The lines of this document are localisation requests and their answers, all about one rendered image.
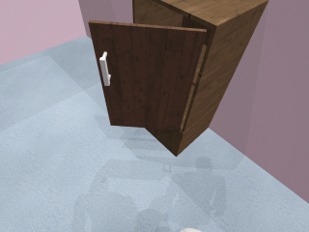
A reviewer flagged cupboard door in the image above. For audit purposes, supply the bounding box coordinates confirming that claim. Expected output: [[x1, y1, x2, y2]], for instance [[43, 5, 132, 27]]
[[88, 20, 207, 131]]

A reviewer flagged handle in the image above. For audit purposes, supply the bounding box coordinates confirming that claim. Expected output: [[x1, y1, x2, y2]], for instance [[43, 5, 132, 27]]
[[99, 51, 111, 86]]

